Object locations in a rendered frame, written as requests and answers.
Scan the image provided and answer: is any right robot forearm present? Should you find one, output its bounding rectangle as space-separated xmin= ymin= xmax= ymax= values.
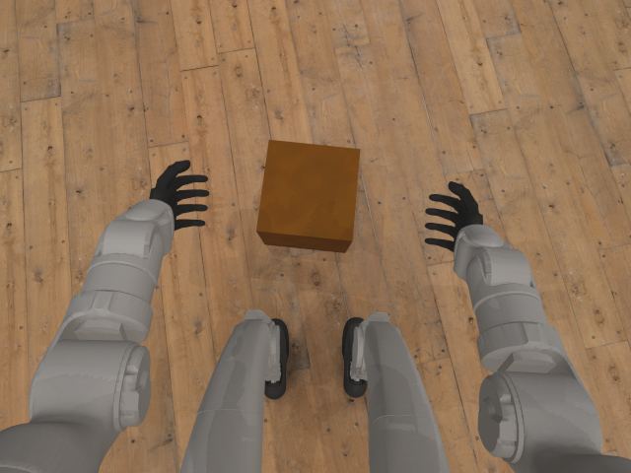
xmin=454 ymin=225 xmax=602 ymax=450

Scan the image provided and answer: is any right robot upper arm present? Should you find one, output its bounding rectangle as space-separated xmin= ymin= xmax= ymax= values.
xmin=477 ymin=371 xmax=631 ymax=473

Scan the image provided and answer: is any left robot upper arm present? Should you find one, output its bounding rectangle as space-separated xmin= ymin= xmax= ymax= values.
xmin=0 ymin=339 xmax=152 ymax=473

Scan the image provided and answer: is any carton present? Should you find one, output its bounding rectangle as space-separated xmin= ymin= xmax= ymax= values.
xmin=256 ymin=140 xmax=360 ymax=253

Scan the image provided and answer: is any robot right hand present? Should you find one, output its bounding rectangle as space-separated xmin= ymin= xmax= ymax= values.
xmin=425 ymin=181 xmax=483 ymax=252

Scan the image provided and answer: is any robot left thigh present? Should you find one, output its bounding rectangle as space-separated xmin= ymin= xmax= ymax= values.
xmin=179 ymin=319 xmax=280 ymax=473

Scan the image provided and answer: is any robot left hand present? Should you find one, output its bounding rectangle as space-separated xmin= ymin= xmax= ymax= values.
xmin=149 ymin=160 xmax=210 ymax=231

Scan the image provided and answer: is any robot right thigh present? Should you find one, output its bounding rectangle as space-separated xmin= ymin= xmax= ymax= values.
xmin=353 ymin=321 xmax=451 ymax=473

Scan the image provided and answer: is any robot thigh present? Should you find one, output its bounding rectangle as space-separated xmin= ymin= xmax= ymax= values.
xmin=179 ymin=319 xmax=280 ymax=473
xmin=353 ymin=321 xmax=451 ymax=473

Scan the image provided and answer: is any left robot forearm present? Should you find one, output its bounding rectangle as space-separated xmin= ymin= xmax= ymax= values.
xmin=29 ymin=199 xmax=175 ymax=419

